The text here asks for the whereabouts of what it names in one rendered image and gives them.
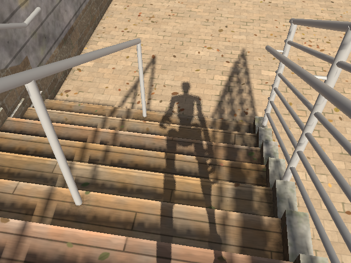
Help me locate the stairs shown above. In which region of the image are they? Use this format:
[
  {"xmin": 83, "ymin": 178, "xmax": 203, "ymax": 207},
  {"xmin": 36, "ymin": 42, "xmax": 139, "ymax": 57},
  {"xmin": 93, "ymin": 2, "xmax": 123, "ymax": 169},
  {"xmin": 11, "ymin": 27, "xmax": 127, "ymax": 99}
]
[{"xmin": 0, "ymin": 99, "xmax": 293, "ymax": 263}]

